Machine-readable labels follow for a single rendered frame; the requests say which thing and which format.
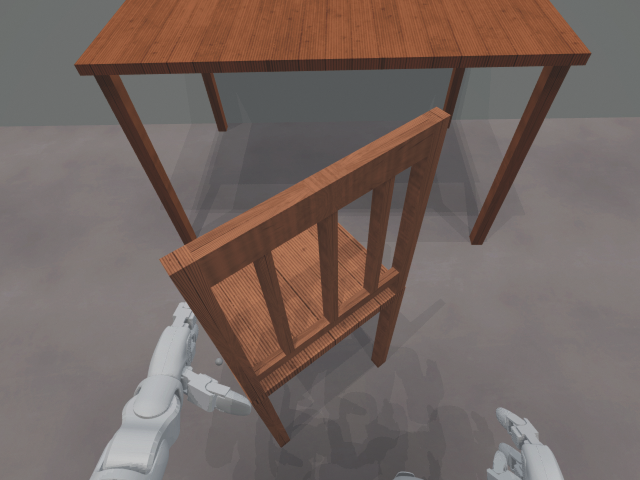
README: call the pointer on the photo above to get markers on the left robot forearm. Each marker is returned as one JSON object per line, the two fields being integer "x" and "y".
{"x": 139, "y": 450}

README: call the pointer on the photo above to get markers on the chair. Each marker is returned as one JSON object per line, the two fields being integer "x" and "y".
{"x": 279, "y": 285}

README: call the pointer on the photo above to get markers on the table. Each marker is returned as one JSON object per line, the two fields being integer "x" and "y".
{"x": 227, "y": 36}

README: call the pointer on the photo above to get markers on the left robot hand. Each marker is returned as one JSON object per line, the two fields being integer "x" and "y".
{"x": 175, "y": 350}

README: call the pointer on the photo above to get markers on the right robot hand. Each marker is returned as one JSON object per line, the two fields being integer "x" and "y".
{"x": 535, "y": 462}

